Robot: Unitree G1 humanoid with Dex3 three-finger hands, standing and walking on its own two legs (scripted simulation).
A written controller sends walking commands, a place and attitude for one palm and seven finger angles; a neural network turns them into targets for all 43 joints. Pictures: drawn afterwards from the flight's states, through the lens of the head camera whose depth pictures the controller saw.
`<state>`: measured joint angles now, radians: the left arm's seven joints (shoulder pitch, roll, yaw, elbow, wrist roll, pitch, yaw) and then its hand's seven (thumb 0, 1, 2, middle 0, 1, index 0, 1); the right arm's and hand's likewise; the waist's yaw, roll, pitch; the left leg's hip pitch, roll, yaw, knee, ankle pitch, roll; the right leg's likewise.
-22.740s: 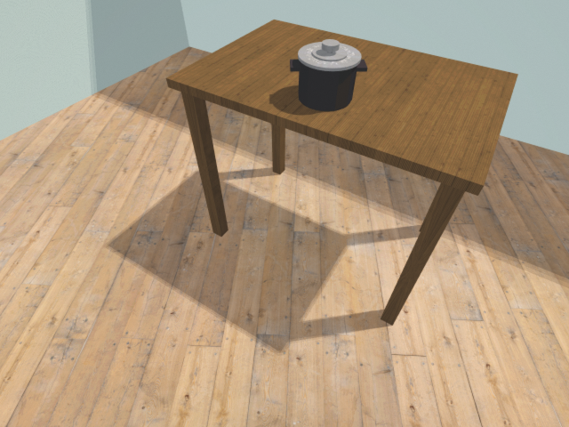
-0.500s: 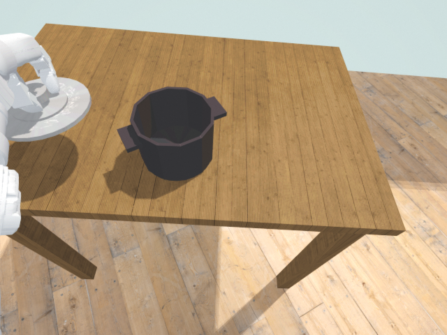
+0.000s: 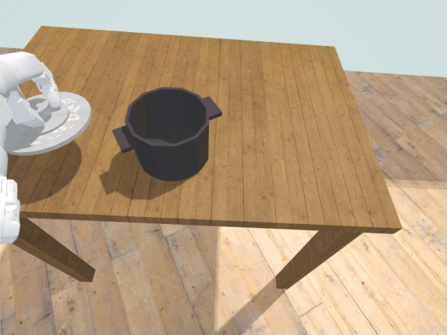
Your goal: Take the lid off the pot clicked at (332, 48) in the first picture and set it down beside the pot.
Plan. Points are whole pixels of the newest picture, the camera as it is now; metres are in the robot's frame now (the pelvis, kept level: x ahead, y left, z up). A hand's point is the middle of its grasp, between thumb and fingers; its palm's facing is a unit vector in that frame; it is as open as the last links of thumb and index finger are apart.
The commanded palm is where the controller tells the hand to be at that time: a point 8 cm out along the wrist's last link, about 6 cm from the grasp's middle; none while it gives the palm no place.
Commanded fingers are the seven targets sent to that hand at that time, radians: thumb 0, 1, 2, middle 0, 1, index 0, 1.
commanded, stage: lower the lid onto the table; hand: left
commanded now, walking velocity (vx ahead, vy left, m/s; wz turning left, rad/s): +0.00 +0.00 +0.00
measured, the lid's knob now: (36, 109) +0.49 +0.31 +0.11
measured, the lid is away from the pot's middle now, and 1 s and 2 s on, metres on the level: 0.23 0.22 0.23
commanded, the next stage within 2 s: open the fingers wide in 1.26 s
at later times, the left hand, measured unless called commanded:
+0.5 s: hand (36, 122) +0.47 +0.30 +0.11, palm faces -0.48 -0.17 -0.86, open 7.3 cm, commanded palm +0.52 +0.31 +0.17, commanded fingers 0.00 0.73 0.87 -0.88 -1.05 -0.86 -1.06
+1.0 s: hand (51, 131) +0.48 +0.30 +0.07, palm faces -0.55 -0.14 -0.83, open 7.3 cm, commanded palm +0.54 +0.30 +0.13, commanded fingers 0.00 0.73 0.87 -0.88 -1.05 -0.86 -1.06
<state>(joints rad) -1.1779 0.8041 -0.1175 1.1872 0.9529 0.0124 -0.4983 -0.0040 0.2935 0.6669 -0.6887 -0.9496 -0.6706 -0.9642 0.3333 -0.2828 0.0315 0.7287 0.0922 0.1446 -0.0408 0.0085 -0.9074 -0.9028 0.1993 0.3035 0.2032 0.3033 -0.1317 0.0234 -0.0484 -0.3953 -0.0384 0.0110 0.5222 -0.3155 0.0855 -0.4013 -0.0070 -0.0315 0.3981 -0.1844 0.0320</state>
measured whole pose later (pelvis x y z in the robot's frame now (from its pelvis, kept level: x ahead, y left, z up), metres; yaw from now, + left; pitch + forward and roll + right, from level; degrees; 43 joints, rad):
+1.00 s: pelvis +0.00 +0.02 -0.02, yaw -2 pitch +16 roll -5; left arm -1.17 0.80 -0.13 1.26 0.98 -0.09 -0.47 0.00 0.30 0.67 -0.68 -0.95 -0.67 -0.96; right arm 0.38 -0.28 0.04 0.75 0.09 0.14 -0.08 0.01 -0.91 -0.90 0.20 0.30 0.20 0.30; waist -0.17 0.02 -0.07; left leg -0.58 -0.03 0.03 0.71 -0.40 0.11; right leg -0.58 0.00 -0.02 0.55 -0.24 0.02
